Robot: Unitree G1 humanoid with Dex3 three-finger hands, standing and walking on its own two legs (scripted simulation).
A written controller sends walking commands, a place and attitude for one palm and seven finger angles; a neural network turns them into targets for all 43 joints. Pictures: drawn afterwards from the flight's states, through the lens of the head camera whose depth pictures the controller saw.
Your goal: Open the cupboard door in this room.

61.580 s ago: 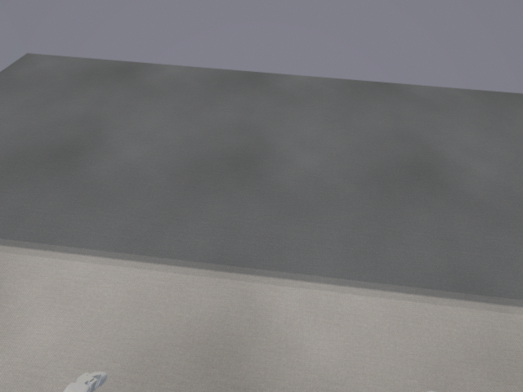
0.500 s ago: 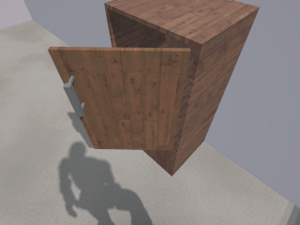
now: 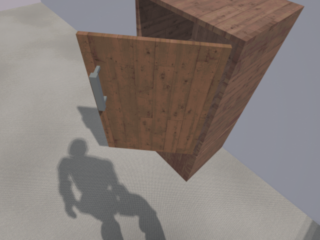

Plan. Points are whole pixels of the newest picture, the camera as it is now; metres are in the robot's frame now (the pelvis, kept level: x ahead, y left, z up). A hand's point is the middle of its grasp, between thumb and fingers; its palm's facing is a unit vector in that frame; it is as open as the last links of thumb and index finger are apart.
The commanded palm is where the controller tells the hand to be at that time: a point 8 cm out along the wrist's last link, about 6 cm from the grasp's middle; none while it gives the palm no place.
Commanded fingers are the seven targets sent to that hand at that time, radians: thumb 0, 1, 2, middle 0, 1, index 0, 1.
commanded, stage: come to a stop and stand still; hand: left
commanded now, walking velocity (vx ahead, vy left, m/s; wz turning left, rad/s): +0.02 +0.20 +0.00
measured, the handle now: (100, 89) +0.54 +0.24 +0.03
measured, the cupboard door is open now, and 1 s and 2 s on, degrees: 43 43 43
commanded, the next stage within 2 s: look again from close up in 1.32 s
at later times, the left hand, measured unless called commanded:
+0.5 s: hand out of the picture +0.06 +0.18 -0.17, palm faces -0.02 -0.99 -0.16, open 7.2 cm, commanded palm none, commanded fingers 0.00 0.90 0.90 -0.20 -0.30 -0.20 -0.30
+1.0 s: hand out of the picture -0.03 +0.11 -0.16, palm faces -0.03 -0.98 -0.21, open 7.3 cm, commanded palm none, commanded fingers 0.00 0.90 0.90 -0.20 -0.30 -0.20 -0.30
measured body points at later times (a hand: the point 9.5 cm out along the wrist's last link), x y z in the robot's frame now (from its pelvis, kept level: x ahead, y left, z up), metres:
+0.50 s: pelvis -0.01 +0.01 +0.01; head +0.02 +0.03 +0.46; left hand +0.06 +0.23 -0.16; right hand -0.06 -0.19 -0.14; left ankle -0.04 +0.07 -0.73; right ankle -0.04 -0.14 -0.71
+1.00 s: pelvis -0.02 -0.06 +0.00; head -0.01 -0.08 +0.45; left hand -0.02 +0.16 -0.15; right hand -0.02 -0.28 -0.16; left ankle -0.04 +0.07 -0.73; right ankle -0.03 -0.15 -0.73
